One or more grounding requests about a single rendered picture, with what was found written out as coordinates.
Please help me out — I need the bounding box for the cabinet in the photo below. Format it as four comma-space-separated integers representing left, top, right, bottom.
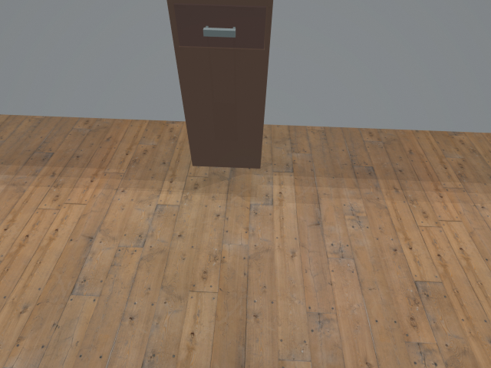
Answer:
167, 0, 273, 169

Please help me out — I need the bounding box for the handle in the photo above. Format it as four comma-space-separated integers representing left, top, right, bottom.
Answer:
203, 26, 236, 38

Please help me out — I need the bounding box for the drawer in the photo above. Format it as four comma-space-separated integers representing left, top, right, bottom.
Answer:
174, 3, 266, 49

